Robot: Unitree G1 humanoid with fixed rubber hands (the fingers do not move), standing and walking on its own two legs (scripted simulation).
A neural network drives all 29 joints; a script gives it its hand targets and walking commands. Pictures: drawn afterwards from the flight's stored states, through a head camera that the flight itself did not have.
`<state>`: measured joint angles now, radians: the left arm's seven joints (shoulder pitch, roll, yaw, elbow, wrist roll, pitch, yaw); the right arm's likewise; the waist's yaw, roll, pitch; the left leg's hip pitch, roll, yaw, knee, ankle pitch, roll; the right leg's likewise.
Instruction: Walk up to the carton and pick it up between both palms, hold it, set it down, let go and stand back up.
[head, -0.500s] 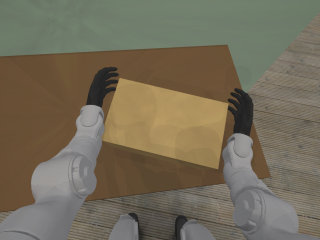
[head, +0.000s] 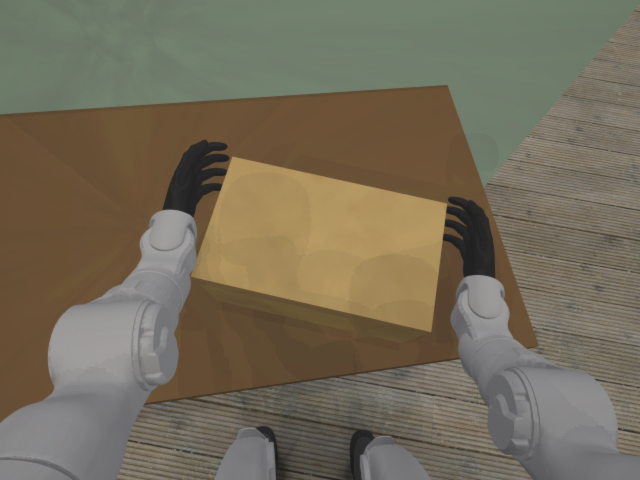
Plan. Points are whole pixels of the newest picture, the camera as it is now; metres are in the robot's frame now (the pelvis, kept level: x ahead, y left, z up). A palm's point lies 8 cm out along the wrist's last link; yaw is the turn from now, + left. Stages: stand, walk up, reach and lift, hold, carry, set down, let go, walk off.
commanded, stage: set down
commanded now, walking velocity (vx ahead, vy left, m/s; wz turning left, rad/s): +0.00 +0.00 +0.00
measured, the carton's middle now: (322, 256) +0.40 +0.00 -0.09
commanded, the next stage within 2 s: none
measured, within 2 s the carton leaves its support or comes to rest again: neither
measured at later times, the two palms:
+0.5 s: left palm (146, 255) +0.40 +0.24 -0.08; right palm (506, 278) +0.36 -0.24 -0.05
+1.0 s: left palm (103, 182) +0.43 +0.25 +0.06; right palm (578, 235) +0.37 -0.27 +0.06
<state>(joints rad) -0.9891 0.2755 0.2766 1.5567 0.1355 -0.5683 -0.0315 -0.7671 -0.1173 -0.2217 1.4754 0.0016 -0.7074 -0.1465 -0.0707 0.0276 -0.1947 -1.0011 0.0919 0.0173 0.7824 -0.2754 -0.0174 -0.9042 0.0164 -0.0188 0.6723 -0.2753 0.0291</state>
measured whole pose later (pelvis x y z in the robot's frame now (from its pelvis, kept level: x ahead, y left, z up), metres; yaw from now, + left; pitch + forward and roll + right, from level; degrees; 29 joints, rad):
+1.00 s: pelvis -0.02 +0.01 -0.01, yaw +0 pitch +22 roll -3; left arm -0.95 0.43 -0.19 1.43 -0.36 -0.30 -0.07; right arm -0.82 -0.40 0.12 1.38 0.52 -0.34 0.00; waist -0.07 0.03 -0.27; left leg -0.94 0.06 0.00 0.91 -0.35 0.00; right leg -0.87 0.00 0.01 0.83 -0.35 0.05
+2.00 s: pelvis -0.02 +0.01 +0.03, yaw +2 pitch +8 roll -2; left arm -0.36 0.39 -0.08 1.01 -0.32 -0.36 -0.14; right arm -0.17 -0.23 0.09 0.87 0.39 -0.43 -0.12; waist -0.04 0.01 -0.10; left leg -0.50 0.03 0.00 0.61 -0.24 0.00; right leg -0.43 -0.02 -0.01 0.54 -0.24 0.05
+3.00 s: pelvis +0.00 +0.00 +0.03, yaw +2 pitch -3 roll -2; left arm 0.15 0.37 -0.07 0.62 -0.25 -0.34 -0.10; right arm 0.18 -0.18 0.02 0.70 0.21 -0.42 -0.08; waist 0.03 -0.01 0.08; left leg -0.24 0.04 -0.01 0.58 -0.28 -0.02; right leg -0.16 -0.01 -0.01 0.50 -0.28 0.03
